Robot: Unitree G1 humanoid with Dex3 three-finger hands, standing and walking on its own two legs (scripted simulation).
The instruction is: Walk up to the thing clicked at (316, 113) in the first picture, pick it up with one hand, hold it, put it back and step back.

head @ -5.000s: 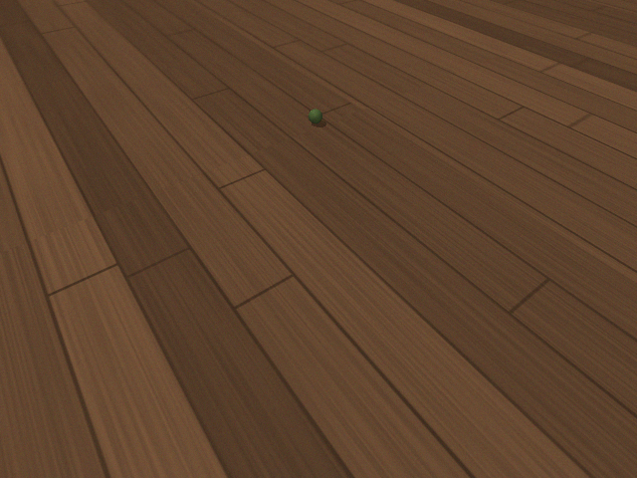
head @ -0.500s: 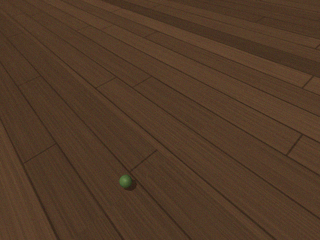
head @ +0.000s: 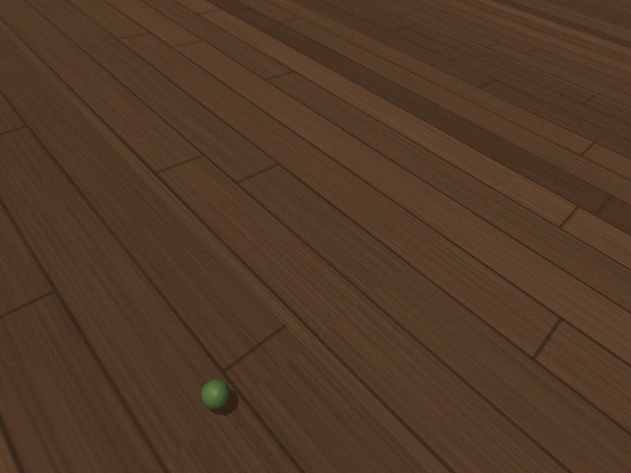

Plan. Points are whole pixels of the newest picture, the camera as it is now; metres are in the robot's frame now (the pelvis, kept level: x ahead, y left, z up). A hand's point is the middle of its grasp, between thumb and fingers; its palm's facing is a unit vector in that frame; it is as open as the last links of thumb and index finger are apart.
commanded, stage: walk up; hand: left
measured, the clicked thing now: (215, 393) +0.52 +0.22 -0.73
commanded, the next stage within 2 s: none
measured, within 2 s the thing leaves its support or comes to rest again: neither
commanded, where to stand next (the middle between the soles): +0.15 -0.02 m, yaw +0 degrees
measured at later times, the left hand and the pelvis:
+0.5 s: hand out of the picture +0.14 +0.22 -0.14, palm faces -0.06 -0.93 -0.37, open 7.4 cm; pelvis +0.04 -0.03 -0.01, yaw -2 degrees
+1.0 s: hand out of the picture +0.15 +0.23 -0.15, palm faces -0.03 -0.94 -0.34, open 7.4 cm; pelvis +0.08 -0.03 +0.00, yaw -1 degrees
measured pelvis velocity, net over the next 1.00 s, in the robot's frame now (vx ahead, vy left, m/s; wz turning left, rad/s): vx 0.08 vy -0.03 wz -0.02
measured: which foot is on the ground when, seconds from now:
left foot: down 0.00-0.32, up 0.34-0.54, down 0.56-1.00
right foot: up 0.00-0.28, down 0.30-1.00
